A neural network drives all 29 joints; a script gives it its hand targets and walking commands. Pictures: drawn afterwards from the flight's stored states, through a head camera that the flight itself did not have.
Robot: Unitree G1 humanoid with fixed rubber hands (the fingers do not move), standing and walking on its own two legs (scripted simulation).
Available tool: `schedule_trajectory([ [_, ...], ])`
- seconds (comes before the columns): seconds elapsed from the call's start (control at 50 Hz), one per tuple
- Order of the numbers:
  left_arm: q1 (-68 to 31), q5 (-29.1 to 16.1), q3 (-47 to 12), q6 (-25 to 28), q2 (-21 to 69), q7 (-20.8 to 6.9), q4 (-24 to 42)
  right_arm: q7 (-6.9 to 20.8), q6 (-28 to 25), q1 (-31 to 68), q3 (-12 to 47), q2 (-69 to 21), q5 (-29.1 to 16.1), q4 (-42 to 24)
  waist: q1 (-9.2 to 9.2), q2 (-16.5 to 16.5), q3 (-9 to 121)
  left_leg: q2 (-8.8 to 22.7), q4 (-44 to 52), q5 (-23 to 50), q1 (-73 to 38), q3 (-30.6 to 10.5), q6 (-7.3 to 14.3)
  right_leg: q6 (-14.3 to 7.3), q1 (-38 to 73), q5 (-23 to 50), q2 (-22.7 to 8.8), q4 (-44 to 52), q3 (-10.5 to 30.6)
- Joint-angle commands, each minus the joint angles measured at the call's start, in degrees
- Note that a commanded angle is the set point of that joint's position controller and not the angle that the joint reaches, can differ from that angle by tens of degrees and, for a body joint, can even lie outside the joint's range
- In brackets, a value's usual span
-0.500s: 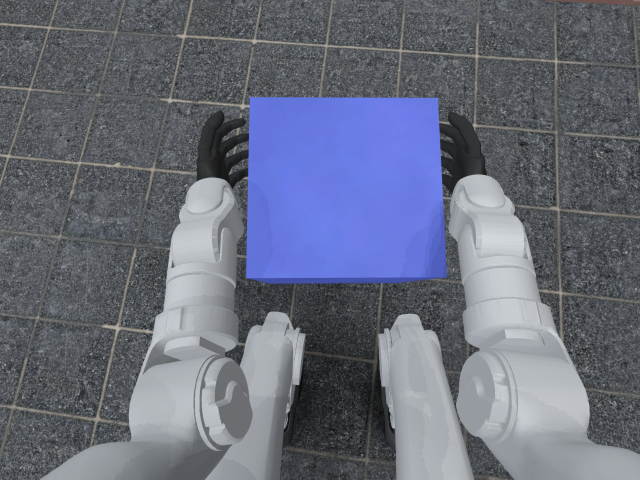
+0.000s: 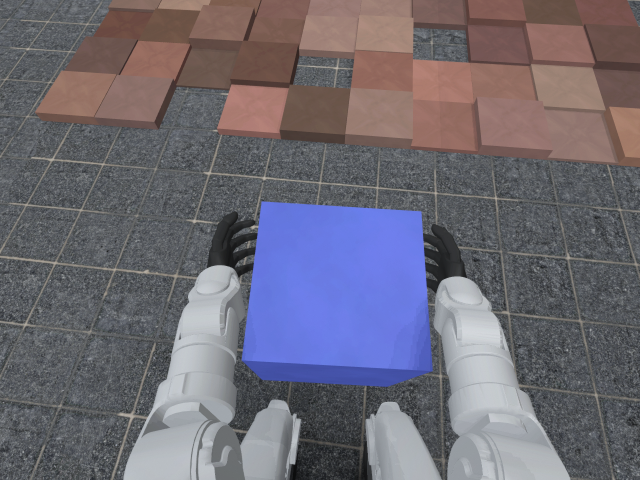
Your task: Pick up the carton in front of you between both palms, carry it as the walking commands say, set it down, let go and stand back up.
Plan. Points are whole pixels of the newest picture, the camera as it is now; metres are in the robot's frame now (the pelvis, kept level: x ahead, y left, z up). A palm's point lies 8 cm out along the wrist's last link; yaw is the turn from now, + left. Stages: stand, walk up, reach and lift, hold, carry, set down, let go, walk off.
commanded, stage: reach and lift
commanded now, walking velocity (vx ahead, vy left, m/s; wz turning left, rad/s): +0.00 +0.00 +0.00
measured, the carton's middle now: (332, 305) +0.36 +0.01 -0.11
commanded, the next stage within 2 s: hold in 1.52 s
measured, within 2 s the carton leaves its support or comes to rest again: neither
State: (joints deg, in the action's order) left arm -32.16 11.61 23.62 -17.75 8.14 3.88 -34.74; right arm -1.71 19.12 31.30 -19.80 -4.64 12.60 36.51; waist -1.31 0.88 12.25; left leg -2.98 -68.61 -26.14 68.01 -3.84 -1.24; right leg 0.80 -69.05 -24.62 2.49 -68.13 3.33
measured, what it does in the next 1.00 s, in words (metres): rises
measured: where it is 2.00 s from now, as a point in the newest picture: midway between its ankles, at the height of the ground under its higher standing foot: outside the picture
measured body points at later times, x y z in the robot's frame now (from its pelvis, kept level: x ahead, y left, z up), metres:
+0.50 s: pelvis +0.05 +0.01 +0.11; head +0.04 +0.01 +0.56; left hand +0.36 +0.16 +0.12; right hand +0.35 -0.14 +0.11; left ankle +0.05 +0.13 -0.63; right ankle +0.06 -0.12 -0.63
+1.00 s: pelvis +0.03 +0.00 +0.11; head +0.01 -0.01 +0.56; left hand +0.35 +0.15 +0.15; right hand +0.35 -0.15 +0.13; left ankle +0.05 +0.13 -0.63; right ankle +0.06 -0.12 -0.63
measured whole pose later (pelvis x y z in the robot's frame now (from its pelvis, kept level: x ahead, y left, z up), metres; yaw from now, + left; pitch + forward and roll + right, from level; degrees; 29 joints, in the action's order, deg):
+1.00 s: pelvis +0.03 +0.00 +0.11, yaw +1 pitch -4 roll +0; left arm -21.9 18.3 19.6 -33.3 10.7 -0.3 -22.1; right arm 0.4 36.2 19.6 -17.6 -10.0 18.3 20.2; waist -0.5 1.2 -1.5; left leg -1.5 -27.0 -12.7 9.9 -5.2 -0.5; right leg 0.3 -10.8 -11.8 1.2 -27.0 3.3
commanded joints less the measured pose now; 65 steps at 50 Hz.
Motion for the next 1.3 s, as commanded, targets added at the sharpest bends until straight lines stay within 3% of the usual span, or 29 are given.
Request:
schedule_trajectory([
  [0.0, -26.8, -7.9, -35.0, -1.2, 61.9, -14.8, -3.8, 13.1, -1.8, 31.6, 34.2, -60.1, -8.9, -4.6, 0.71, -0.4, 31.5, -5.6, 14.6, 8.7, -21.7, 1.0, 0.8, -1.4, 32.8, 10.3, 4.9, 15.1, 0.7],
  [0.02, -26.2, -8.5, -35.7, -1.3, 61.9, -15.0, -2.9, 13.3, -0.8, 28.3, 34.3, -61.2, -8.2, -2.7, 1.65, -1.8, 31.1, -5.2, 15.8, 9.8, -24.5, 0.7, 1.0, -1.0, 33.4, 11.8, 5.0, 15.7, 0.1],
  [0.04, -24.4, -8.1, -35.9, -1.7, 61.7, -15.0, -3.3, 13.2, -0.1, 27.2, 35.2, -62.3, -9.1, -2.3, -0.95, -1.1, 28.6, -4.9, 17.3, 9.9, -25.5, 0.7, 1.3, -1.0, 34.8, 11.8, 4.7, 17.4, 0.8],
  [0.06, -22.3, -8.0, -35.9, -2.2, 61.9, -14.9, -3.2, 13.6, -0.2, 27.4, 35.0, -60.7, -8.8, -4.6, 1.09, -1.5, 28.4, -4.9, 19.4, 10.0, -27.5, 0.4, 1.3, -1.0, 36.6, 11.7, 5.0, 19.0, 0.6],
  [0.1, -21.5, -8.6, -37.9, -2.7, 61.7, -15.2, -0.3, 13.8, 0.6, 24.4, 36.3, -60.9, -8.8, -7.0, 1.82, -2.1, 27.3, -4.4, 21.0, 13.2, -30.1, -0.3, 1.2, -1.3, 40.6, 15.8, 4.4, 20.7, 1.0],
  [0.14, -16.4, -8.1, -37.0, -3.7, 61.0, -15.4, -0.7, 13.9, 1.8, 20.4, 36.5, -60.5, -8.7, -7.5, 0.42, -1.3, 25.7, -3.8, 24.4, 17.6, -35.0, -1.0, 1.1, -0.8, 44.6, 19.6, 4.4, 23.3, 0.7],
  [0.16, -15.2, -8.2, -37.7, -4.3, 61.3, -15.4, 0.3, 13.9, 2.4, 18.1, 36.1, -59.6, -8.4, -8.0, 2.55, -1.3, 23.7, -3.9, 26.1, 21.7, -36.4, -1.4, 0.6, -0.9, 46.0, 23.9, 4.4, 25.9, 1.5],
  [0.18, -11.8, -7.9, -37.4, -4.6, 60.6, -15.2, 0.8, 14.1, 2.8, 17.9, 39.6, -59.8, -10.0, -11.0, -0.44, -1.6, 25.0, -3.6, 27.3, 26.5, -40.1, -1.4, 0.7, -0.5, 49.3, 28.6, 4.1, 26.8, 2.0],
  [0.2, -10.1, -8.3, -38.1, -5.2, 60.1, -15.3, 1.4, 14.0, 3.3, 17.1, 39.1, -58.5, -10.0, -11.9, 1.14, -2.3, 23.4, -3.7, 28.8, 27.0, -39.8, -1.7, 0.5, -0.7, 53.0, 30.2, 4.0, 28.1, 2.1],
  [0.26, -6.9, -7.0, -38.5, -6.8, 57.0, -15.2, 4.0, 14.1, 5.7, 12.5, 37.9, -57.2, -9.1, -9.8, -0.54, -1.6, 15.9, -2.6, 34.4, 28.3, -45.5, -2.9, 0.8, -0.5, 54.9, 31.1, 3.4, 33.0, 1.7],
  [0.32, -4.7, -8.2, -39.8, -8.3, 58.5, -15.6, 5.7, 14.0, 6.8, 10.4, 38.1, -56.6, -10.0, -13.5, 1.73, -1.0, 13.5, -2.1, 38.1, 30.0, -51.1, -3.6, 0.8, -0.6, 59.4, 30.8, 3.2, 37.5, 1.5],
  [0.34, -3.8, -8.1, -40.2, -8.7, 58.6, -15.6, 8.4, 14.0, 7.3, 10.0, 40.0, -56.5, -10.9, -15.4, -0.02, -0.5, 12.1, -2.4, 39.4, 31.5, -52.8, -3.7, 0.8, -0.4, 61.2, 32.3, 2.7, 38.5, 1.8],
  [0.38, -3.6, -10.1, -41.4, -9.9, 60.5, -15.6, 8.5, 14.2, 8.3, 10.4, 40.7, -55.9, -11.6, -18.8, 2.60, -0.4, 11.2, -2.0, 42.2, 34.0, -57.2, -3.5, 0.3, -0.5, 62.8, 31.8, 3.0, 40.8, 1.7],
  [0.4, -2.7, -9.0, -41.9, -10.7, 58.8, -15.5, 10.5, 14.1, 9.5, 7.4, 39.3, -55.9, -10.4, -17.5, 2.13, 1.0, 10.3, -2.0, 43.4, 33.1, -57.8, -3.3, 0.3, -0.6, 63.9, 32.5, 2.5, 41.7, 1.9],
  [0.44, -5.7, -10.5, -43.9, -12.1, 59.9, -16.0, 12.7, 14.3, 10.6, 7.8, 38.5, -56.1, -10.2, -19.2, 4.47, 1.1, 7.1, -1.6, 44.4, 30.1, -58.3, -3.4, -0.1, -0.9, 64.1, 28.9, 2.9, 42.9, 1.1],
  [0.52, -6.2, -8.3, -39.7, -15.3, 56.5, -16.9, 10.7, 15.4, 13.8, 9.4, 33.8, -54.0, -8.9, -16.6, 3.86, 0.7, -0.5, -1.1, 47.1, 21.4, -57.7, -2.2, 0.1, -1.3, 63.4, 19.2, 2.6, 45.6, 0.1],
  [0.68, -14.3, -5.8, -33.3, -15.5, 57.1, -17.7, 7.4, 17.0, 14.7, 18.3, 32.0, -58.0, -7.9, -13.7, 1.33, -0.4, -2.6, -0.6, 48.9, 10.2, -54.4, -2.0, 2.4, -1.4, 65.3, 13.4, 2.1, 44.2, 0.3],
  [0.7, -13.5, -6.0, -33.2, -15.4, 58.2, -17.6, 6.5, 17.3, 14.4, 20.6, 32.9, -57.8, -8.8, -14.1, -1.41, 0.4, -1.6, -0.6, 48.4, 12.9, -53.8, -2.1, 2.5, -1.3, 64.9, 14.2, 1.9, 44.5, 0.7],
  [0.72, -16.0, -6.8, -34.1, -15.4, 58.8, -17.7, 7.7, 17.5, 14.2, 19.5, 33.2, -57.8, -8.5, -14.7, 0.68, -0.2, 0.7, -0.6, 47.7, 13.3, -56.8, -1.4, 2.2, -1.4, 64.8, 14.7, 1.7, 44.3, 0.7],
  [0.76, -18.8, -5.8, -32.8, -14.7, 58.8, -17.8, 6.4, 17.2, 13.6, 24.7, 34.0, -60.2, -8.9, -15.5, -1.58, -1.7, 2.8, -0.9, 47.0, 13.7, -56.0, -1.0, 2.9, -0.7, 65.7, 14.8, 1.7, 43.8, 1.3],
  [0.84, -19.3, -6.0, -33.5, -14.8, 58.6, -18.7, 6.4, 16.3, 13.9, 23.2, 32.7, -58.7, -7.8, -15.0, 0.68, -0.2, 2.8, -1.3, 46.0, 14.4, -55.8, -0.6, 2.6, -1.0, 65.9, 15.3, 1.3, 44.5, 1.6],
  [0.86, -18.3, -5.7, -33.5, -15.2, 57.3, -19.0, 6.2, 16.1, 13.9, 23.3, 34.2, -60.2, -8.6, -16.8, -0.02, -1.4, 4.3, -1.6, 47.0, 12.7, -57.2, -0.2, 2.7, -0.1, 67.1, 14.5, 1.1, 44.6, 1.7],
  [0.9, -18.7, -6.6, -35.4, -15.6, 58.2, -19.3, 7.8, 15.4, 14.4, 22.0, 33.7, -59.5, -7.7, -17.9, 2.27, -1.2, 3.3, -1.4, 46.5, 14.9, -56.5, -1.2, 2.8, -0.7, 67.6, 16.5, 1.0, 44.9, 2.2],
  [0.98, -14.9, -6.4, -34.6, -16.7, 55.6, -19.5, 8.1, 14.8, 16.7, 17.3, 33.5, -58.1, -6.7, -16.6, 2.63, -2.1, 1.2, -1.6, 48.4, 15.7, -58.0, -1.3, 2.5, -0.5, 69.7, 18.3, 1.5, 46.4, 1.4],
  [1.0, -13.5, -6.7, -35.5, -16.8, 54.0, -19.4, 9.4, 14.8, 16.6, 15.0, 33.7, -59.3, -7.1, -16.6, 1.55, -3.0, 1.9, -1.7, 49.3, 15.6, -58.3, -1.1, 2.4, -0.1, 70.5, 18.4, 1.2, 47.2, 1.3],
  [1.02, -14.4, -6.1, -35.0, -16.8, 54.4, -19.3, 9.8, 14.9, 16.7, 16.0, 32.5, -58.0, -6.8, -17.2, 3.11, -1.3, 0.2, -1.5, 49.0, 17.0, -58.3, -1.3, 2.4, -0.5, 68.6, 18.8, 1.5, 46.9, 1.0],
  [1.12, -13.0, -6.4, -33.8, -16.9, 53.7, -19.1, 10.4, 15.1, 17.0, 15.8, 33.1, -58.5, -7.6, -17.9, 1.19, -2.9, -1.3, -2.0, 50.3, 16.4, -56.8, -1.1, 2.5, -0.2, 71.4, 19.3, 1.8, 47.7, 0.4],
  [1.22, -12.7, -7.7, -37.2, -17.2, 55.6, -18.4, 16.0, 15.2, 17.1, 13.9, 36.1, -58.7, -9.8, -21.5, 2.00, 0.5, 3.2, -2.5, 48.9, 23.5, -62.8, -1.3, 2.0, -0.5, 72.0, 26.4, 1.4, 47.4, 1.5],
  [1.28, -9.5, -7.8, -37.0, -18.1, 53.4, -18.2, 16.2, 14.7, 17.9, 10.8, 36.5, -57.4, -10.0, -22.8, 1.12, -0.3, 3.2, -2.4, 49.2, 27.3, -62.2, -1.0, 1.6, -0.2, 73.2, 31.0, 1.6, 47.7, 1.5],
])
